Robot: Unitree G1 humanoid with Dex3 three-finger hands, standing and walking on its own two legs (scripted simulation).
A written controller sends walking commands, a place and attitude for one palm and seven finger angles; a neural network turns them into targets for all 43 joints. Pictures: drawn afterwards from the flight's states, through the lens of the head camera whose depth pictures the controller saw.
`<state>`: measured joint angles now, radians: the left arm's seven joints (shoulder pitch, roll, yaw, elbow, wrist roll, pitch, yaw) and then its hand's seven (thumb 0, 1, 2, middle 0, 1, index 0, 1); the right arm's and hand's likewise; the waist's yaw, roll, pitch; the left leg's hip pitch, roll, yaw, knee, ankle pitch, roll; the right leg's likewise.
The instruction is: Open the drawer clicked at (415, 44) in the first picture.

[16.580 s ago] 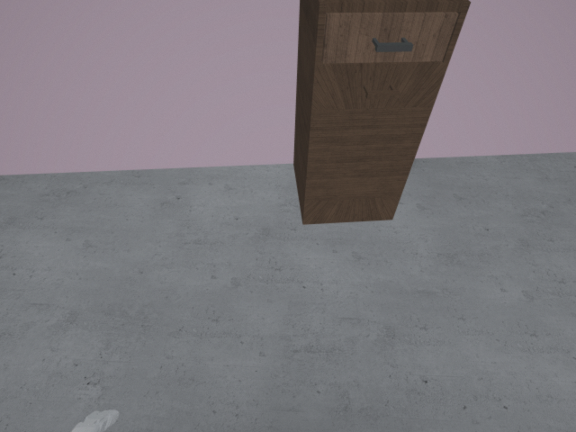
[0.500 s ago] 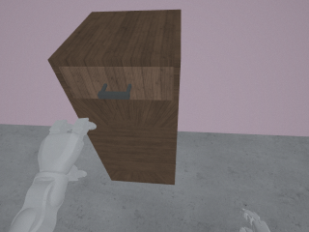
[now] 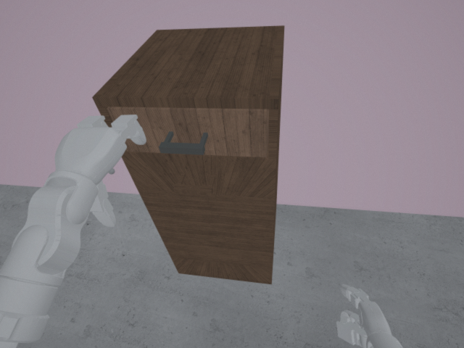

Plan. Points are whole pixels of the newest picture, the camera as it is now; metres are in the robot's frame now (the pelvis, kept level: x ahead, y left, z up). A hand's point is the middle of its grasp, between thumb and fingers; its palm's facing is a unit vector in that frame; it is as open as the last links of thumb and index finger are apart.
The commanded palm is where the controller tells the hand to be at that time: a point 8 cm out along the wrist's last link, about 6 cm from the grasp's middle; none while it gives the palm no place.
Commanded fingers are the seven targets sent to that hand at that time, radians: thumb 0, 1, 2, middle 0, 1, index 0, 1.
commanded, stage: raise the hand with hooked fingers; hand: left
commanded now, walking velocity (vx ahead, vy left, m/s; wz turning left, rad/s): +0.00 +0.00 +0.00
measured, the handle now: (184, 142) +0.54 +0.21 +0.06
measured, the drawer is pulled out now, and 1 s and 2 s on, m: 0.00 0.00 0.00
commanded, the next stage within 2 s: move the hooked fingers above the handle in 0.36 s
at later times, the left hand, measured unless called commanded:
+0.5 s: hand (114, 169) +0.32 +0.24 +0.18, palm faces +0.16 -0.05 -0.99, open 13.8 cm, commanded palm +0.29 +0.23 +0.23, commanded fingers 0.00 -0.50 0.30 -0.30 -1.20 -0.30 -1.20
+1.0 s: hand (134, 161) +0.37 +0.24 +0.15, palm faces +0.05 -0.03 -1.00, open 13.8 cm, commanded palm +0.35 +0.23 +0.21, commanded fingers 0.00 -0.50 0.30 -0.30 -1.20 -0.30 -1.20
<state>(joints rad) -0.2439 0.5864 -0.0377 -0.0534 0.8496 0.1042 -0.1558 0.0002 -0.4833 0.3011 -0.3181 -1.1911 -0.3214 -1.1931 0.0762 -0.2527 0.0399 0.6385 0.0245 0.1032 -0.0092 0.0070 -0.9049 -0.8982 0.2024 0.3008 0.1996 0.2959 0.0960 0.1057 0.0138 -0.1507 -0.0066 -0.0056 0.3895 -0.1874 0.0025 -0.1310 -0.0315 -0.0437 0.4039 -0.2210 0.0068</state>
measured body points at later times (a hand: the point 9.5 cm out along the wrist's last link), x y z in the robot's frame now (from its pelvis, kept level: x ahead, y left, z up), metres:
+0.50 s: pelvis +0.00 +0.00 +0.00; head +0.00 -0.05 +0.45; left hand +0.31 +0.24 +0.23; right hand +0.20 -0.22 -0.11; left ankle +0.02 +0.12 -0.74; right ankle +0.00 -0.12 -0.74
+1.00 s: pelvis +0.01 +0.00 +0.00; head +0.02 -0.03 +0.45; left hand +0.36 +0.24 +0.20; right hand +0.18 -0.23 -0.12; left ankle +0.02 +0.12 -0.74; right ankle +0.00 -0.12 -0.74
